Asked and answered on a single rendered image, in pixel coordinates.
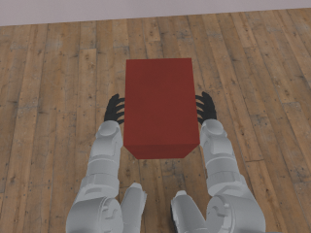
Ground left robot shin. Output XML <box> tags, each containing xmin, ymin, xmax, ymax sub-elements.
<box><xmin>125</xmin><ymin>183</ymin><xmax>143</xmax><ymax>193</ymax></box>

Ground right robot upper arm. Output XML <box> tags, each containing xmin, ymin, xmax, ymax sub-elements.
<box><xmin>205</xmin><ymin>193</ymin><xmax>284</xmax><ymax>233</ymax></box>

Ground left robot forearm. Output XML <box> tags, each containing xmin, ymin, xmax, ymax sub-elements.
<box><xmin>65</xmin><ymin>120</ymin><xmax>123</xmax><ymax>233</ymax></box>

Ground right robot forearm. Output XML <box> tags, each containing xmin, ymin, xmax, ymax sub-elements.
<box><xmin>199</xmin><ymin>118</ymin><xmax>266</xmax><ymax>230</ymax></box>

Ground left robot thigh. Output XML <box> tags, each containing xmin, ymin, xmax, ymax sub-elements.
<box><xmin>120</xmin><ymin>186</ymin><xmax>148</xmax><ymax>233</ymax></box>

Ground left robot upper arm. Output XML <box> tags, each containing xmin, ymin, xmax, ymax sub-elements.
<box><xmin>66</xmin><ymin>196</ymin><xmax>124</xmax><ymax>233</ymax></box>

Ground left robot hand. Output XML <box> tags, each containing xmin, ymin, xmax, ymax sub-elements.
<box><xmin>103</xmin><ymin>93</ymin><xmax>125</xmax><ymax>124</ymax></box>

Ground right robot hand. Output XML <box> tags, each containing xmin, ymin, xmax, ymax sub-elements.
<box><xmin>195</xmin><ymin>91</ymin><xmax>217</xmax><ymax>125</ymax></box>

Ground carton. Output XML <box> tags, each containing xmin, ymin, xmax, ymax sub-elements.
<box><xmin>123</xmin><ymin>57</ymin><xmax>200</xmax><ymax>159</ymax></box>

